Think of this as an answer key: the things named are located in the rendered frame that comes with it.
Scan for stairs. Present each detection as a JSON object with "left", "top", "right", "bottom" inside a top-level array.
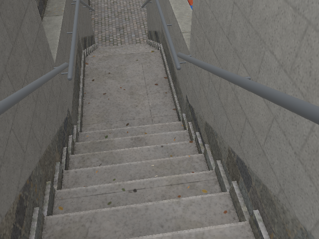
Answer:
[
  {"left": 88, "top": 43, "right": 158, "bottom": 57},
  {"left": 42, "top": 121, "right": 255, "bottom": 239}
]

